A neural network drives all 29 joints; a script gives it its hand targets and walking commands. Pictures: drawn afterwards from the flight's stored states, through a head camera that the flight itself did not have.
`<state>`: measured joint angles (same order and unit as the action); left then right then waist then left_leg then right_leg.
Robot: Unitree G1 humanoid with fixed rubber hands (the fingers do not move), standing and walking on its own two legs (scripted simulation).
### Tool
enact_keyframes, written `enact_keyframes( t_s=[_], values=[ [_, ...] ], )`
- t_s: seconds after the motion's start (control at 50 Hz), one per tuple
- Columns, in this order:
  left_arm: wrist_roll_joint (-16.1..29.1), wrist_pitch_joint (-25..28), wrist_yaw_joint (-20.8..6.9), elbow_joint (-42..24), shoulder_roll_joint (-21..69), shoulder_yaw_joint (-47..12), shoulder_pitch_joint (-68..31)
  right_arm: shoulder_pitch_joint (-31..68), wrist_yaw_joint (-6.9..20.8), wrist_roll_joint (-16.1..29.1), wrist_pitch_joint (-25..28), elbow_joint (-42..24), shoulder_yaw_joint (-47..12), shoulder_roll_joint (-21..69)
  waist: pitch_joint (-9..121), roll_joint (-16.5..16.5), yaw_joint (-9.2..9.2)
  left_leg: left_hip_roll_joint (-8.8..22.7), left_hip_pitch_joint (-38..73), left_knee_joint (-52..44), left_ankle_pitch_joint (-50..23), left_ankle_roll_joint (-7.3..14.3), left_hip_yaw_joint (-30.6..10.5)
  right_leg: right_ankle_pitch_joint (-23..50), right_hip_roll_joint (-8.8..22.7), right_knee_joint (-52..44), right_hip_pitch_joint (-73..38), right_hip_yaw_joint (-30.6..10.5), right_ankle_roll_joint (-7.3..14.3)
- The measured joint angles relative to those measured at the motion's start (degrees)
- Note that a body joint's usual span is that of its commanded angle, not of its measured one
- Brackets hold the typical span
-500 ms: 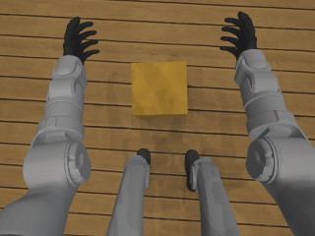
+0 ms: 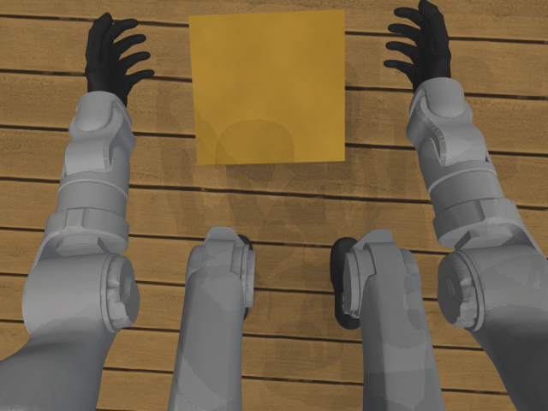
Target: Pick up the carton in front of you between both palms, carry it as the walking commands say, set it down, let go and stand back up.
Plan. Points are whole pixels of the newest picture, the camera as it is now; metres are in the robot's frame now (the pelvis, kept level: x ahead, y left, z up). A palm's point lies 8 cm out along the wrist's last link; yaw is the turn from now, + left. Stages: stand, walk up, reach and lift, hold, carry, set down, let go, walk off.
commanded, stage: reach and lift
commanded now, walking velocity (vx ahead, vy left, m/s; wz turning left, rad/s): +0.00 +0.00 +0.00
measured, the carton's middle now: (270, 106) +0.50 +0.05 -0.33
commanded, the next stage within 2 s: none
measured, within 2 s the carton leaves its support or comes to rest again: leaves its support in 1.12 s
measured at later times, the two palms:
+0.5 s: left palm (156, 101) +0.49 +0.23 -0.27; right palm (390, 86) +0.52 -0.13 -0.27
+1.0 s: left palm (173, 98) +0.49 +0.20 -0.26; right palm (369, 87) +0.52 -0.10 -0.26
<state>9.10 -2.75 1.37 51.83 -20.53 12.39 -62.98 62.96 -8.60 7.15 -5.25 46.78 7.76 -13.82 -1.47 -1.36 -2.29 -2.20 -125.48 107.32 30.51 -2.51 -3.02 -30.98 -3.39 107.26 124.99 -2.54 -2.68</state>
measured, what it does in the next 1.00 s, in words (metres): lowers itself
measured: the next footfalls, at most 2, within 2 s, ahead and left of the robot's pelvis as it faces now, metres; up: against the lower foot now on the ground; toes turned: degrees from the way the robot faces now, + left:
none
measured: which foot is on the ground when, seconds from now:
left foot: down 0.00-1.00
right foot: down 0.00-1.00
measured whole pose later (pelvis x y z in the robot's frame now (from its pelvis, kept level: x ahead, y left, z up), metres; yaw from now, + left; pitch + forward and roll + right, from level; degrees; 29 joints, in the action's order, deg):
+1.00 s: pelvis -0.03 +0.00 -0.08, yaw +0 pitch +38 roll +0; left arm 11.5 0.0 6.5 69.5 -17.8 5.8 -82.3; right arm 83.0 -11.5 9.1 -1.2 67.0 5.9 -13.0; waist -18.3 -1.4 -3.5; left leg -1.1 -131.2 123.2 30.1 -2.0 -2.2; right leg -30.6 -4.4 123.1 130.6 -2.5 -3.7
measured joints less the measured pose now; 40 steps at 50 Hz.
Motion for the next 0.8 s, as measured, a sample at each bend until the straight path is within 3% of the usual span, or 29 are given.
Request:
enact_keyframes(
  t_s=[0.28, 0.48, 0.7, 0.8],
  values=[
    [1.6, 1.2, 1.9, 13.7, -2.0, -4.1, -15.4, 15.2, 0.7, 2.8, 1.6, 14.7, -0.7, -3.2, -14.2, -0.1, -0.18, 0.1, -6.3, 13.3, -1.1, 0.1, 0.0, 1.0, -0.6, 12.9, 5.8, 0.4, -1.1],
    [4.3, 3.5, 3.5, 13.0, -1.1, -6.2, -14.0, 14.5, 0.6, 6.7, 4.0, 14.5, -6.0, -5.0, -17.2, 0.2, -0.75, 1.3, -5.9, 18.2, 1.8, 1.4, 1.3, -1.9, -0.5, 17.8, 5.6, -0.3, -1.6],
    [4.5, 3.6, 3.7, 13.1, 0.1, -7.2, -12.4, 13.9, 0.3, 4.5, 4.6, 16.4, -3.8, -2.6, -14.3, -0.1, -0.88, 0.8, -6.5, 17.0, 0.9, 0.8, 0.7, -1.4, 0.1, 16.8, 5.9, 0.4, -0.9],
    [5.1, 3.7, 3.8, 14.1, 0.7, -8.7, -14.6, 15.6, 0.0, 5.3, 4.7, 17.1, -5.5, -2.0, -15.3, 0.1, -0.88, 1.0, -6.3, 16.1, 0.0, 0.7, 0.7, -0.4, -0.1, 16.0, 5.7, 0.5, -0.9]
  ],
)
